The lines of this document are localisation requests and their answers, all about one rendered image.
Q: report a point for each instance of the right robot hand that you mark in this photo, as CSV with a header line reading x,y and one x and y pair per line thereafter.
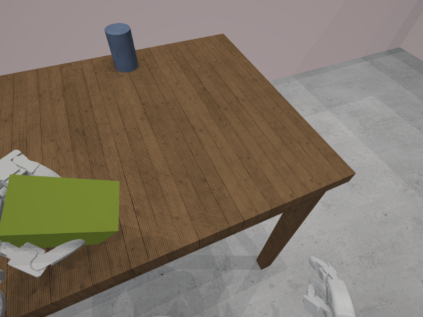
x,y
331,300

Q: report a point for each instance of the left robot hand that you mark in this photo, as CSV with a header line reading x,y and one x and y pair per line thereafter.
x,y
29,258

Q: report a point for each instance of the table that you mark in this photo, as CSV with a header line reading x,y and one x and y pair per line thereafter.
x,y
203,146

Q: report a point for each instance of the sponge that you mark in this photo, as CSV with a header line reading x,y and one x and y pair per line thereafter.
x,y
50,211

